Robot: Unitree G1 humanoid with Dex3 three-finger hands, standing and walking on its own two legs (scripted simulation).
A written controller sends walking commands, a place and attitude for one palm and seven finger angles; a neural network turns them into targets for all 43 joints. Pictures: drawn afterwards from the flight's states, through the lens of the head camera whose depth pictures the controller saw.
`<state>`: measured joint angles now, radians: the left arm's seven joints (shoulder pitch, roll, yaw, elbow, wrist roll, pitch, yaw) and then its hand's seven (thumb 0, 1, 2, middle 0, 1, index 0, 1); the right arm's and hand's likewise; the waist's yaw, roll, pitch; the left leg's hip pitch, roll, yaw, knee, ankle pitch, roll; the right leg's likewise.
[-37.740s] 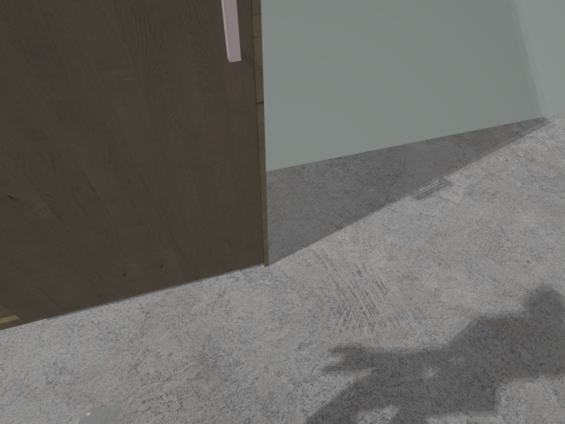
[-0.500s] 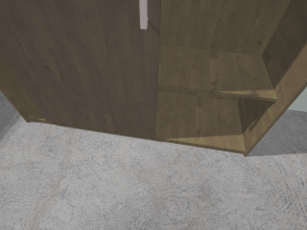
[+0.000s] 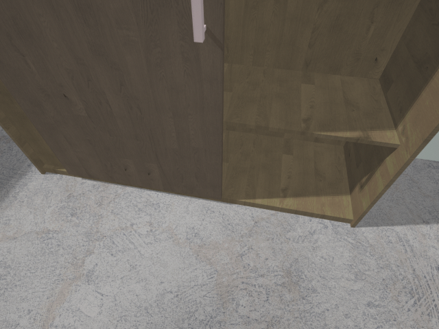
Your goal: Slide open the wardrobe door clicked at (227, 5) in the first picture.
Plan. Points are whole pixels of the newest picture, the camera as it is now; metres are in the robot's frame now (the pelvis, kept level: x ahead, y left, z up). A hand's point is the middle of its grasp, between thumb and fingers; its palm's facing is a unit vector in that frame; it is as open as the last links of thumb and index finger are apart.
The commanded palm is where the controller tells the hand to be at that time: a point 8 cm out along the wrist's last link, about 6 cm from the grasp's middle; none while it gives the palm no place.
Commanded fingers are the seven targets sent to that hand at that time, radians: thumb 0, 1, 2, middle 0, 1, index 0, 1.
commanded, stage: look to check the result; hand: right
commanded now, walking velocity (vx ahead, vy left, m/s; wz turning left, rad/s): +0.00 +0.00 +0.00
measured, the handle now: out of the picture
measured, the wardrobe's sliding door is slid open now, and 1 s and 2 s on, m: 0.67 0.67 0.67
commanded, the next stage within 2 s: stand and wait in 0.48 s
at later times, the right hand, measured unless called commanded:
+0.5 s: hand out of the picture +0.02 -0.18 -0.18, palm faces -0.01 +0.98 -0.19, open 7.3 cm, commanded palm none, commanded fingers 0.00 -0.90 -0.90 0.20 0.30 0.20 0.30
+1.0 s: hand out of the picture +0.03 -0.18 -0.18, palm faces -0.02 +0.98 -0.19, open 7.3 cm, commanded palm none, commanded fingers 0.00 -0.90 -0.90 0.20 0.30 0.20 0.30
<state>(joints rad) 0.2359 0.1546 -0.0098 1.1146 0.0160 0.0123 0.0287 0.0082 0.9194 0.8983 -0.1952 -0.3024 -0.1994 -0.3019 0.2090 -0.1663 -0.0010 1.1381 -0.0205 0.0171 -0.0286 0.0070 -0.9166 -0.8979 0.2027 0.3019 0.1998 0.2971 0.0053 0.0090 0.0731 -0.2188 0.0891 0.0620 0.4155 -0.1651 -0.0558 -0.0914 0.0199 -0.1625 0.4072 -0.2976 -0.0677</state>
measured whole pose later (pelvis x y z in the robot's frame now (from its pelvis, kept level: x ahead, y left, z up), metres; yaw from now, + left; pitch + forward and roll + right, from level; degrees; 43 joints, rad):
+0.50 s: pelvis +0.01 -0.01 +0.00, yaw +0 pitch -2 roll +0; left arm 0.25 0.14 -0.01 1.12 0.01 0.01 0.03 0.00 0.91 0.90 -0.20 -0.30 -0.20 -0.30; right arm 0.21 -0.16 0.00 1.14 -0.02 0.02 -0.03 0.01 -0.92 -0.90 0.20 0.30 0.20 0.30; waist 0.01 0.01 0.08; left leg -0.21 0.09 0.05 0.42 -0.18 -0.07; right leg -0.07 0.03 -0.17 0.41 -0.31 -0.08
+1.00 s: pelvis +0.01 +0.00 +0.00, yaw +0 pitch -2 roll +0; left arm 0.25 0.15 -0.01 1.12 0.01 0.01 0.03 0.00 0.91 0.90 -0.20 -0.30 -0.20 -0.30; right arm 0.20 -0.16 0.00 1.15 -0.02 0.02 -0.03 0.01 -0.92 -0.90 0.20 0.30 0.20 0.30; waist 0.01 0.00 0.09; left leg -0.20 0.09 0.06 0.42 -0.18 -0.06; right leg -0.07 0.02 -0.17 0.40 -0.31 -0.07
